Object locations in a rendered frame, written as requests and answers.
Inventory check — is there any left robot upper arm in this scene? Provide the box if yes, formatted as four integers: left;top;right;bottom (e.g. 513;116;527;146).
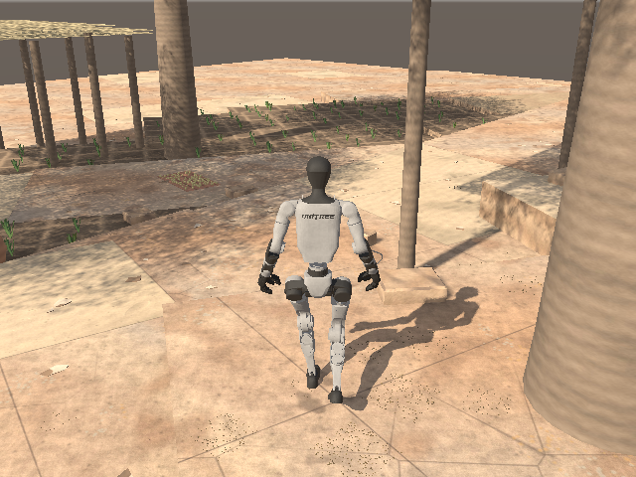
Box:
269;200;298;254

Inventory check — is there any left robot hand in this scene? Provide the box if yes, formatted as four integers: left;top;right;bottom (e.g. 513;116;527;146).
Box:
258;274;281;294

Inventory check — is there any right robot hand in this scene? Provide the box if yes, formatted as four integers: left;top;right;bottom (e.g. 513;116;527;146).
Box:
358;271;381;291

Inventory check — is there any robot left foot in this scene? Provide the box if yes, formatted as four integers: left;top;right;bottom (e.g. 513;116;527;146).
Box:
306;365;320;389

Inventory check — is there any right robot upper arm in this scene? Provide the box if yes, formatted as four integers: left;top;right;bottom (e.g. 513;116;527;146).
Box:
339;200;368;254

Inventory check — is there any robot right shin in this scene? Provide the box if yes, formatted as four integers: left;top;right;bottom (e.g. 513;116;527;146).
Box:
330;328;345;391

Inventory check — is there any left robot forearm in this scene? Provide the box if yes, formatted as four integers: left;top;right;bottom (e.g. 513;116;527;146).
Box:
260;239;279;277

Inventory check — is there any right robot forearm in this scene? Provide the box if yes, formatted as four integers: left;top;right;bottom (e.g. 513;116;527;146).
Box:
359;239;378;274

